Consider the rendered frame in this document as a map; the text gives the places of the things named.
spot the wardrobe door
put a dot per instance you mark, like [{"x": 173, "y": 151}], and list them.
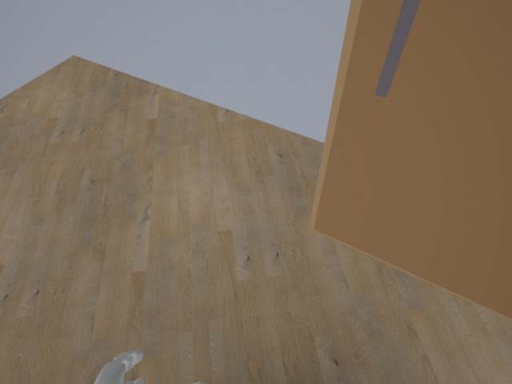
[{"x": 422, "y": 178}]

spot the left robot hand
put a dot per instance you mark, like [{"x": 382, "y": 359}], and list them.
[{"x": 114, "y": 372}]

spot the handle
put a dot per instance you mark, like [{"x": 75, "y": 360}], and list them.
[{"x": 398, "y": 41}]

